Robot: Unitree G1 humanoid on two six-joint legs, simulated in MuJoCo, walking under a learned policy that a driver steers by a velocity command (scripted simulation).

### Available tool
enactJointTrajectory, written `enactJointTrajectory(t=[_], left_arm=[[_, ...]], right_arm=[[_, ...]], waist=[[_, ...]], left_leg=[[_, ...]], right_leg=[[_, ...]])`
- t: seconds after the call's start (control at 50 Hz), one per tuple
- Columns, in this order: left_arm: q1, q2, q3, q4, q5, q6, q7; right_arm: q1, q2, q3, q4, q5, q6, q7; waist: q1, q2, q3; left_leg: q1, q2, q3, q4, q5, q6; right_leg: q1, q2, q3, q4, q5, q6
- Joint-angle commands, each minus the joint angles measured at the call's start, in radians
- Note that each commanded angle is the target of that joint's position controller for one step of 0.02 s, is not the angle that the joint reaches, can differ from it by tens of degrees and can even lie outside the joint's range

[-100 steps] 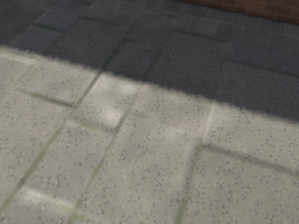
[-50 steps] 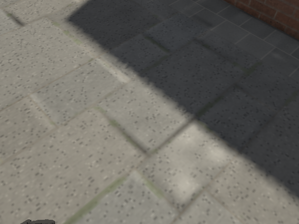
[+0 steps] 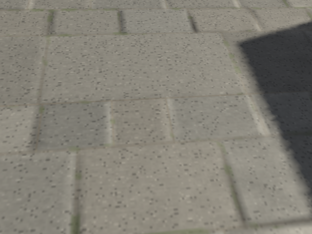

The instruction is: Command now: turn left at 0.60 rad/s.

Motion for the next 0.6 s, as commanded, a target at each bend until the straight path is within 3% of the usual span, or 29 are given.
enactJointTrajectory(t=[0.02, 0.1, 0.14, 0.16, 0.18, 0.2, 0.22, 0.26, 0.28, 0.34, 0.38, 0.42, 0.48, 0.52, 0.54, 0.56, 0.58, 0.6], left_arm=[[-0.05, 0.074, 0.014, -0.079, -0.006, -0.024, -0.009], [-0.013, 0.081, 0.017, -0.077, -0.01, -0.039, -0.025], [0.052, 0.085, 0.023, -0.057, -0.004, -0.046, -0.029], [0.082, 0.129, 0.036, -0.052, 0.007, -0.044, -0.025], [0.049, 0.211, 0.049, -0.067, 0.023, -0.033, -0.017], [0.061, 0.19, 0.046, -0.071, 0.045, -0.035, -0.02], [0.014, 0.146, 0.031, -0.09, 0.036, -0.038, -0.014], [-0.047, 0.088, 0.015, -0.105, 0.013, -0.033, -0.001], [-0.044, 0.084, 0.011, -0.105, 0.005, -0.03, 0.004], [0.026, 0.1, 0.011, -0.088, 0.016, -0.015, 0.015], [0.053, 0.121, 0.017, -0.078, 0.015, -0.009, 0.014], [0.037, 0.145, 0.023, -0.077, 0.007, -0.005, 0.005], [0.047, 0.163, 0.024, -0.06, -0.01, -0.002, -0.009], [0.037, 0.155, 0.015, -0.049, -0.026, -0.002, -0.011], [0.071, 0.116, -0.002, -0.027, -0.03, -0.007, -0.014], [0.116, 0.055, -0.028, -0.014, -0.003, -0.022, -0.026], [0.16, -0.009, -0.052, -0.023, 0.039, -0.038, -0.043], [0.109, 0.028, -0.046, -0.02, 0.023, -0.034, -0.036]], right_arm=[[-0.007, -0.188, -0.059, -0.07, 0.001, -0.003, 0.0], [-0.043, -0.186, -0.061, -0.079, 0.014, 0.006, 0.008], [-0.082, -0.175, -0.059, -0.087, 0.031, 0.011, 0.002], [-0.058, -0.143, -0.051, -0.089, 0.027, 0.012, -0.001], [0.011, -0.091, -0.038, -0.091, 0.015, 0.008, 0.002], [-0.001, -0.177, -0.066, -0.093, 0.01, -0.003, 0.0], [0.016, -0.232, -0.087, -0.072, 0.007, -0.004, 0.002], [0.035, -0.197, -0.088, -0.032, 0.013, 0.014, -0.001], [0.035, -0.171, -0.081, -0.031, 0.014, 0.021, 0.001], [-0.038, -0.111, -0.057, -0.062, 0.023, 0.017, 0.006], [-0.063, -0.09, -0.044, -0.075, 0.013, 0.014, 0.007], [-0.066, -0.07, -0.029, -0.078, 0.003, 0.011, 0.013], [-0.046, -0.084, -0.028, -0.065, 0.008, 0.011, 0.018], [0.012, -0.078, -0.029, -0.035, 0.007, 0.009, 0.023], [0.03, -0.075, -0.027, -0.022, 0.001, 0.007, 0.023], [0.048, -0.103, -0.028, -0.024, -0.007, 0.007, 0.015], [0.003, -0.155, -0.028, -0.041, -0.028, 0.009, 0.003], [-0.043, -0.078, -0.008, -0.037, -0.041, -0.001, 0.013]], waist=[[-0.017, 0.181, -0.119], [-0.003, 0.189, -0.136], [0.043, 0.171, -0.143], [0.036, 0.103, -0.165], [-0.03, -0.173, -0.15], [0.002, -0.24, -0.115], [-0.016, -0.152, -0.093], [-0.029, -0.101, -0.06], [-0.018, -0.105, -0.049], [0.031, -0.127, -0.055], [0.049, -0.139, -0.084], [0.05, -0.153, -0.099], [0.049, -0.173, -0.1], [0.011, -0.155, -0.095], [0.0, -0.126, -0.093], [0.013, -0.03, -0.142], [0.078, 0.203, -0.168], [0.046, 0.196, -0.16]], left_leg=[[0.165, 0.241, -0.311, -0.089, 0.282, 0.184], [0.177, 0.216, -0.386, -0.05, 0.362, 0.169], [0.122, 0.163, -0.368, -0.005, 0.296, 0.115], [0.021, 0.111, -0.316, 0.071, 0.114, 0.062], [-0.171, -0.048, -0.121, 0.278, -0.279, -0.007], [-0.281, -0.072, -0.043, 0.496, -0.465, -0.063], [-0.29, -0.012, -0.04, 0.645, -0.398, -0.09], [-0.31, 0.005, -0.016, 0.737, -0.278, -0.123], [-0.328, 0.01, -0.002, 0.771, -0.243, -0.138], [-0.328, 0.028, 0.063, 0.66, -0.205, -0.159], [-0.291, 0.049, 0.074, 0.542, -0.225, -0.164], [-0.187, 0.069, 0.108, 0.406, -0.24, -0.154], [-0.062, 0.061, 0.154, 0.222, -0.201, -0.134], [0.067, 0.044, 0.182, -0.016, -0.031, -0.095], [0.189, 0.049, 0.16, -0.166, 0.085, -0.064], [0.364, 0.152, 0.033, -0.17, 0.273, -0.037], [0.386, 0.329, -0.123, -0.099, 0.496, 0.055], [0.222, 0.336, -0.097, -0.113, 0.335, 0.135]], right_leg=[[-0.017, 0.014, 0.013, -0.096, -0.035, -0.005], [0.082, 0.03, 0.017, -0.258, -0.024, -0.028], [0.229, 0.017, -0.005, -0.481, 0.166, -0.055], [0.361, -0.096, 0.067, -0.512, 0.264, -0.097], [0.449, -0.311, 0.286, -0.523, 0.482, -0.214], [0.38, -0.44, 0.436, -0.554, 0.559, -0.366], [0.352, -0.427, 0.364, -0.547, 0.532, -0.369], [0.344, -0.298, 0.19, -0.525, 0.436, -0.284], [0.349, -0.284, 0.149, -0.524, 0.464, -0.283], [0.401, -0.257, 0.075, -0.534, 0.508, -0.305], [0.448, -0.277, 0.069, -0.523, 0.538, -0.319], [0.419, -0.283, 0.042, -0.517, 0.555, -0.319], [0.385, -0.292, 0.042, -0.5, 0.557, -0.317], [0.347, -0.276, 0.029, -0.451, 0.521, -0.284], [0.281, -0.249, 0.021, -0.429, 0.453, -0.234], [0.181, -0.202, -0.013, -0.384, 0.296, -0.146], [0.099, -0.119, -0.092, -0.319, -0.018, -0.058], [0.189, -0.12, -0.074, -0.343, -0.077, -0.029]])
